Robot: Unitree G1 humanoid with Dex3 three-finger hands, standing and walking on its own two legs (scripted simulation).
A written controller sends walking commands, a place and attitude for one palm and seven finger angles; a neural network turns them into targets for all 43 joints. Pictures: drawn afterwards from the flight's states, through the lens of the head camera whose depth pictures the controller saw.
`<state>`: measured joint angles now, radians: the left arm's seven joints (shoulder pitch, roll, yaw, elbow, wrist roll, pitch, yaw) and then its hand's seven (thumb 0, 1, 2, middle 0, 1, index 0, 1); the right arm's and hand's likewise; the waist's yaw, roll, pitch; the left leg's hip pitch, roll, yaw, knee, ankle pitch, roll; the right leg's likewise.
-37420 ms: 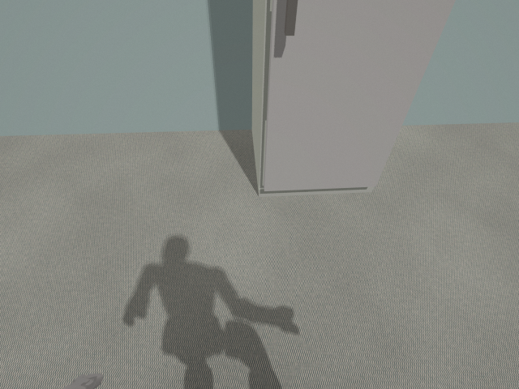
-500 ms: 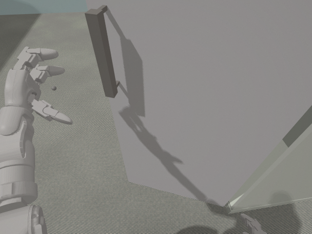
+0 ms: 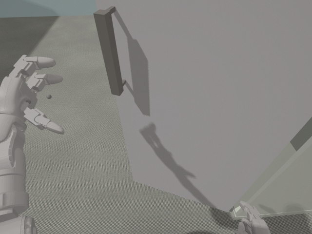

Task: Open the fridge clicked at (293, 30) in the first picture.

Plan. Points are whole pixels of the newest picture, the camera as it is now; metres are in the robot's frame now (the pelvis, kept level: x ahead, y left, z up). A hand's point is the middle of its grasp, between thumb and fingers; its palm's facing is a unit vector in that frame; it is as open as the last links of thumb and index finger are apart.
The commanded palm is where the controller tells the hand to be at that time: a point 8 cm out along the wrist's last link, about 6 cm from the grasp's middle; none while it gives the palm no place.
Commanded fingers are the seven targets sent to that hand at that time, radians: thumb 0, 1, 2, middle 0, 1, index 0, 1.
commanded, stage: draw the hand back to the body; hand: left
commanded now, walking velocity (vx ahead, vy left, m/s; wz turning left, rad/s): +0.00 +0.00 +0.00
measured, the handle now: (115, 54) +0.51 +0.17 +0.22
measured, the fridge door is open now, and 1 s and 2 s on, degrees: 67 67 67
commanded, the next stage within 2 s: step back with the hand held close in 1.64 s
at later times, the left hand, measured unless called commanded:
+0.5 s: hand (33, 120) +0.28 +0.29 +0.19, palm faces +0.10 -0.99 -0.02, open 14.7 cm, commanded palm +0.24 +0.31 +0.20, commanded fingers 0.00 -0.44 0.25 -0.25 -1.09 -0.25 -1.09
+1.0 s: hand (24, 136) +0.24 +0.29 +0.18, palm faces +0.48 -0.82 -0.32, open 11.5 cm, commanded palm +0.19 +0.32 +0.19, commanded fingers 0.00 0.47 0.69 -0.22 -0.56 -0.22 -0.56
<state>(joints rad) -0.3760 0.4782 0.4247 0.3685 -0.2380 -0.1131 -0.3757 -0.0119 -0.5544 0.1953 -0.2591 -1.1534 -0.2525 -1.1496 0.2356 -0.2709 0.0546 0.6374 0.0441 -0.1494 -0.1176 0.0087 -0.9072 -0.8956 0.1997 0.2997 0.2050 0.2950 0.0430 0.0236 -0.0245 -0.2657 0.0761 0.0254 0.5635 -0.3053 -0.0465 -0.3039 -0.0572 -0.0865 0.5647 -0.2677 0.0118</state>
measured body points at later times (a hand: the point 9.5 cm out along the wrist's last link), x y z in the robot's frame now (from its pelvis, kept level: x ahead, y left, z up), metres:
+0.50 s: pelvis +0.01 +0.02 +0.01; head -0.03 +0.00 +0.45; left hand +0.27 +0.34 +0.19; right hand +0.22 -0.20 -0.04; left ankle -0.01 +0.15 -0.73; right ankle +0.02 -0.13 -0.73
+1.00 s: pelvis +0.01 +0.02 +0.01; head +0.00 +0.01 +0.46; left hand +0.21 +0.33 +0.20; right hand +0.17 -0.21 -0.09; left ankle -0.01 +0.15 -0.73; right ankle +0.02 -0.13 -0.73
